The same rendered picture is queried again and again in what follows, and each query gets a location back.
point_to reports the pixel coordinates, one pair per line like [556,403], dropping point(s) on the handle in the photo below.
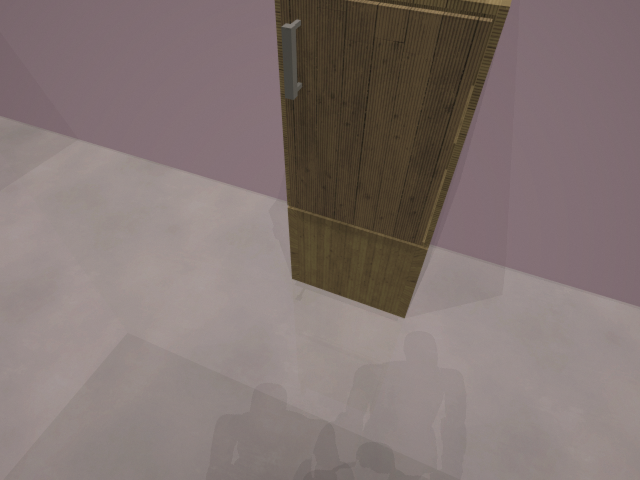
[290,59]

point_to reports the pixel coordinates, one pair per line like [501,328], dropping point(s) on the cupboard door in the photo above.
[384,88]

